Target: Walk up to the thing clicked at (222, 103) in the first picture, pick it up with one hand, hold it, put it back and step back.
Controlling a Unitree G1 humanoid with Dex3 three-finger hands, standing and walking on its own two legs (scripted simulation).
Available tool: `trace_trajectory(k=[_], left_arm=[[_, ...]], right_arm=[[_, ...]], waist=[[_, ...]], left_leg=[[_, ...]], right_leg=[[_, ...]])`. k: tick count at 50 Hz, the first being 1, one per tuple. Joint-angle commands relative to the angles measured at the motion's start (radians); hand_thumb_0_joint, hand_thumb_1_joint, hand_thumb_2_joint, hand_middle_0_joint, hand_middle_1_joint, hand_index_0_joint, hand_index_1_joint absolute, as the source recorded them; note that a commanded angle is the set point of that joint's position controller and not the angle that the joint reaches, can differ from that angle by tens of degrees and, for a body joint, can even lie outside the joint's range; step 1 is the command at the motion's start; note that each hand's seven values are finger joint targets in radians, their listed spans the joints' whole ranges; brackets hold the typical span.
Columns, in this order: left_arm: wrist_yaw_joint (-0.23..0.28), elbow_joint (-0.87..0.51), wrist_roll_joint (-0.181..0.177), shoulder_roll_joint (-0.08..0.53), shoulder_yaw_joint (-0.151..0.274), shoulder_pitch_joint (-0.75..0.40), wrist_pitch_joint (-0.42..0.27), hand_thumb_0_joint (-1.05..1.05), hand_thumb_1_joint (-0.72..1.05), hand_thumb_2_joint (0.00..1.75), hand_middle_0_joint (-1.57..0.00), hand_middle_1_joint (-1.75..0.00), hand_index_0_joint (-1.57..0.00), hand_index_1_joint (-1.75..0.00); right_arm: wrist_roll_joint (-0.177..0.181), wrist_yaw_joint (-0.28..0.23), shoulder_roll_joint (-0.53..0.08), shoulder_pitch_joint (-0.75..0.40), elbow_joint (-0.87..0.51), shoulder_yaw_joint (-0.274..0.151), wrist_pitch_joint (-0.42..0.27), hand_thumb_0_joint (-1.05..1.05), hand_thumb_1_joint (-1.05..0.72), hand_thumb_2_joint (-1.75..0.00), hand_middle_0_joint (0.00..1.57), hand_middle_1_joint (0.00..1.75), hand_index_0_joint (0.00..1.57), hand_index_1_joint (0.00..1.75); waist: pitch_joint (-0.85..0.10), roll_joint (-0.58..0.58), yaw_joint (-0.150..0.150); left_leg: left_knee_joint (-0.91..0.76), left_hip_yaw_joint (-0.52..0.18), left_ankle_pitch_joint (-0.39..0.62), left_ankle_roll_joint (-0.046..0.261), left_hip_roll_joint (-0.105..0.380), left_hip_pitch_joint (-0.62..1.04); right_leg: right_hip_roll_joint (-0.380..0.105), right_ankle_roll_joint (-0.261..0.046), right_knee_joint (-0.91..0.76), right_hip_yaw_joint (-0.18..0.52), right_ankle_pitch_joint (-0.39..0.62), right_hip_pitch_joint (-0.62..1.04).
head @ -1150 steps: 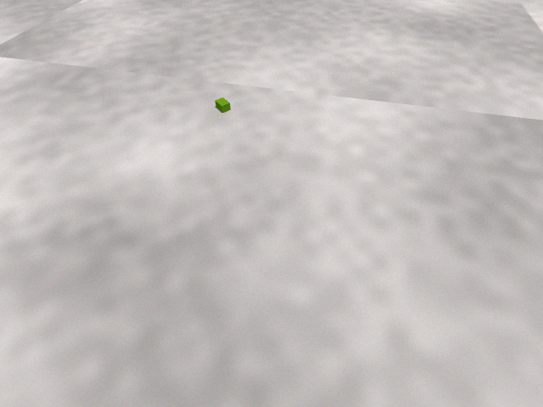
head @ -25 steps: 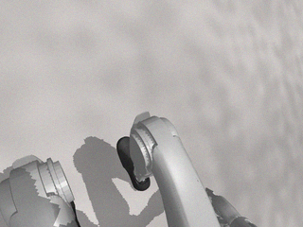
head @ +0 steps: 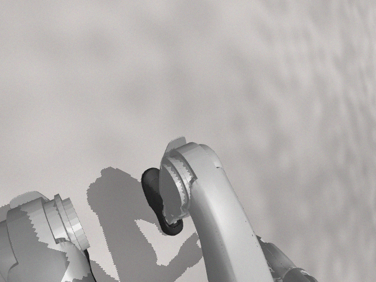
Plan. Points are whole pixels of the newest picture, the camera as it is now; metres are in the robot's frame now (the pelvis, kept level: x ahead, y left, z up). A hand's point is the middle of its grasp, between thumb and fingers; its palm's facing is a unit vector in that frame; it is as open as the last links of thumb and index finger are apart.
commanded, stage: rest palm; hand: left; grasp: from above
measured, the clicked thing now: out of the picture +0.51 +0.37 -0.29
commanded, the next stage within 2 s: close in 0.94 s
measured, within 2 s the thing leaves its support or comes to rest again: neither
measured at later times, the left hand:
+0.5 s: hand out of the picture +0.49 +0.35 -0.25, palm faces -0.45 -0.14 -0.88, open 13.5 cm
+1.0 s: hand out of the picture +0.49 +0.35 -0.25, palm faces -0.44 -0.14 -0.89, open 13.2 cm
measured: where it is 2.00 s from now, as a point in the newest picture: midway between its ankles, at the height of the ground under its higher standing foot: (126, 243)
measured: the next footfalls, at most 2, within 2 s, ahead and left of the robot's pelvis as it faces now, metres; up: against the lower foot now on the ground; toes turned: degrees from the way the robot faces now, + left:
none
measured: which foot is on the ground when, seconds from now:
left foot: down 0.00-1.00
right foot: down 0.00-1.00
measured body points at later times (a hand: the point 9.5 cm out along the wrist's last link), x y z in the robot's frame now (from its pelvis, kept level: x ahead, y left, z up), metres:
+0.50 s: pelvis +0.00 +0.00 +0.00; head +0.30 +0.13 +0.30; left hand +0.51 +0.35 -0.20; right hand +0.03 -0.25 -0.04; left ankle +0.06 +0.11 -0.28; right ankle +0.14 -0.13 -0.28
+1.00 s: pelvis +0.00 +0.00 +0.00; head +0.30 +0.14 +0.30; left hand +0.51 +0.35 -0.20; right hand +0.04 -0.25 -0.04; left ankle +0.06 +0.11 -0.28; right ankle +0.14 -0.13 -0.28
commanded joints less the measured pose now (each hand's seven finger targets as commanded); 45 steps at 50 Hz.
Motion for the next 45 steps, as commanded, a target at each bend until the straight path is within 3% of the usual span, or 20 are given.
trace_trajectory(k=[1,4,5,7,10,11,15,18,25,30,31,35,39,43,45], left_arm=[[0.049,-0.111,-0.026,0.193,0.004,-0.251,0.01,0.0,-0.36,0.85,-0.32,-0.66,-0.26,-0.73],[0.053,-0.136,-0.018,0.23,0.025,-0.275,0.029,0.0,-0.37,0.86,-0.3,-0.69,-0.24,-0.75],[0.051,-0.104,-0.031,0.211,0.023,-0.245,0.036,0.0,-0.37,0.87,-0.29,-0.69,-0.24,-0.75],[0.045,-0.08,-0.043,0.199,0.013,-0.224,0.04,0.0,-0.38,0.87,-0.3,-0.7,-0.25,-0.76],[0.041,-0.117,-0.051,0.237,0.028,-0.252,0.047,0.0,-0.4,0.88,-0.28,-0.72,-0.22,-0.78],[0.046,-0.125,-0.052,0.262,0.043,-0.264,0.047,0.0,-0.4,0.89,-0.29,-0.71,-0.23,-0.78],[0.033,-0.087,-0.05,0.239,0.026,-0.219,0.048,0.0,-0.41,0.89,-0.28,-0.72,-0.22,-0.78],[0.031,-0.136,-0.056,0.272,0.043,-0.257,0.04,0.0,-0.43,0.91,-0.28,-0.73,-0.21,-0.8],[0.024,-0.109,-0.052,0.258,0.035,-0.227,0.04,0.0,-0.44,0.94,-0.27,-0.73,-0.2,-0.81],[0.023,-0.142,-0.051,0.269,0.044,-0.237,0.039,0.0,-0.43,0.95,-0.27,-0.74,-0.2,-0.82],[0.021,-0.13,-0.049,0.251,0.037,-0.221,0.039,0.0,-0.44,0.95,-0.27,-0.75,-0.19,-0.83],[0.009,-0.104,-0.05,0.232,0.022,-0.205,0.039,0.0,-0.42,0.95,-0.27,-0.75,-0.2,-0.83],[0.01,-0.103,-0.063,0.221,0.012,-0.206,0.028,0.0,-0.39,0.96,-0.29,-0.78,-0.22,-0.84],[0.017,-0.165,-0.059,0.258,0.026,-0.253,0.015,0.0,-0.38,0.95,-0.3,-0.76,-0.23,-0.84],[0.02,-0.196,-0.055,0.248,0.026,-0.267,0.013,0.0,-0.38,0.95,-0.29,-0.76,-0.22,-0.83]], right_arm=[[0.001,-0.013,-0.341,0.201,0.047,-0.096,0.002,0.0,-0.9,-0.9,0.2,0.3,0.2,0.3],[0.0,-0.01,-0.347,0.216,0.053,-0.096,-0.008,0.0,-0.9,-0.9,0.2,0.3,0.2,0.3],[0.002,-0.009,-0.343,0.206,0.047,-0.095,-0.011,0.0,-0.9,-0.9,0.2,0.3,0.2,0.3],[0.003,-0.005,-0.34,0.197,0.04,-0.086,-0.014,0.0,-0.9,-0.9,0.2,0.3,0.2,0.3],[0.007,-0.012,-0.351,0.201,0.036,-0.093,-0.02,0.0,-0.9,-0.9,0.2,0.3,0.2,0.3],[0.005,-0.013,-0.353,0.197,0.04,-0.088,-0.019,0.0,-0.9,-0.9,0.2,0.3,0.2,0.3],[0.005,-0.014,-0.353,0.2,0.029,-0.079,-0.019,0.0,-0.9,-0.9,0.2,0.3,0.2,0.3],[0.004,-0.017,-0.363,0.2,0.036,-0.083,-0.016,0.0,-0.9,-0.9,0.2,0.3,0.2,0.3],[0.003,-0.017,-0.358,0.205,0.03,-0.073,-0.009,0.0,-0.9,-0.9,0.2,0.3,0.2,0.3],[-0.001,-0.016,-0.356,0.204,0.028,-0.073,-0.001,0.0,-0.9,-0.9,0.2,0.3,0.2,0.3],[-0.002,-0.014,-0.357,0.209,0.03,-0.071,-0.001,0.0,-0.9,-0.9,0.2,0.3,0.2,0.3],[0.0,-0.013,-0.354,0.199,0.023,-0.072,0.001,0.0,-0.9,-0.9,0.2,0.3,0.2,0.3],[-0.004,-0.013,-0.354,0.185,0.024,-0.071,0.004,0.0,-0.9,-0.9,0.2,0.3,0.2,0.3],[-0.005,-0.014,-0.356,0.186,0.036,-0.072,-0.002,0.0,-0.9,-0.9,0.2,0.3,0.2,0.3],[-0.007,-0.011,-0.354,0.203,0.037,-0.072,-0.004,0.0,-0.9,-0.9,0.2,0.3,0.2,0.3]], waist=[[-0.585,0.607,-0.086],[-0.633,0.641,-0.078],[-0.621,0.62,-0.074],[-0.596,0.57,-0.089],[-0.638,0.574,-0.077],[-0.653,0.586,-0.074],[-0.605,0.559,-0.086],[-0.648,0.604,-0.078],[-0.608,0.595,-0.078],[-0.644,0.625,-0.073],[-0.617,0.618,-0.084],[-0.571,0.589,-0.08],[-0.571,0.571,-0.086],[-0.605,0.603,-0.077],[-0.631,0.637,-0.083]], left_leg=[[-0.292,0.024,0.341,-0.042,0.066,0.529],[-0.29,0.026,0.379,-0.044,0.068,0.565],[-0.287,0.024,0.378,-0.043,0.069,0.563],[-0.281,0.037,0.329,-0.032,0.064,0.492],[-0.276,0.049,0.315,-0.023,0.061,0.493],[-0.275,0.043,0.323,-0.029,0.064,0.493],[-0.28,0.039,0.299,-0.027,0.062,0.476],[-0.279,0.034,0.331,-0.035,0.067,0.508],[-0.274,0.028,0.334,-0.038,0.069,0.504],[-0.279,0.023,0.376,-0.045,0.074,0.544],[-0.275,0.02,0.384,-0.045,0.074,0.531],[-0.284,0.018,0.333,-0.043,0.072,0.506],[-0.283,0.019,0.306,-0.039,0.073,0.487],[-0.281,0.02,0.306,-0.04,0.073,0.502],[-0.289,0.001,0.361,-0.05,0.08,0.585]], right_leg=[[0.005,-0.086,-0.137,-0.108,0.198,0.309],[0.001,-0.087,-0.133,-0.105,0.224,0.325],[0.001,-0.087,-0.129,-0.103,0.221,0.319],[0.008,-0.086,-0.144,-0.105,0.206,0.359],[0.008,-0.085,-0.143,-0.096,0.209,0.389],[0.007,-0.088,-0.143,-0.104,0.215,0.392],[0.009,-0.089,-0.142,-0.108,0.191,0.384],[0.007,-0.092,-0.138,-0.108,0.21,0.393],[0.007,-0.093,-0.14,-0.113,0.205,0.374],[0.007,-0.094,-0.137,-0.115,0.227,0.385],[0.005,-0.093,-0.137,-0.117,0.235,0.376],[0.006,-0.094,-0.141,-0.117,0.191,0.343],[0.008,-0.089,-0.151,-0.123,0.185,0.361],[0.007,-0.09,-0.147,-0.122,0.187,0.361],[0.002,-0.088,-0.136,-0.121,0.203,0.338]])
